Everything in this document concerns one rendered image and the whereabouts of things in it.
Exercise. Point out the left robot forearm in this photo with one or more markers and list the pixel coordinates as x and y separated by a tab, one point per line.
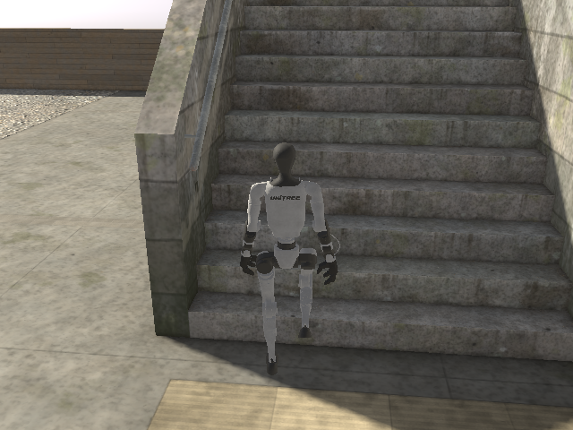
248	241

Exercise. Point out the left robot upper arm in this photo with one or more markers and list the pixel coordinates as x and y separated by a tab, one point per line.
254	206

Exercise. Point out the robot right hand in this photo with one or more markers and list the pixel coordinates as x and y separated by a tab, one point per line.
333	270

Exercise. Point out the right robot forearm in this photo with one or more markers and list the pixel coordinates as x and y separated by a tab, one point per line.
326	244

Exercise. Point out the robot left shin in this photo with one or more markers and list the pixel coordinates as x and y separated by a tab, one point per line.
270	333

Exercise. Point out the robot left hand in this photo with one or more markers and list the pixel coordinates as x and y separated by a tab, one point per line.
248	261

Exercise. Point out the robot right foot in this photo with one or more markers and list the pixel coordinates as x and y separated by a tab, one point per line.
305	333

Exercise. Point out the right robot upper arm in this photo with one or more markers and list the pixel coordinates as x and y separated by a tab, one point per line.
314	190

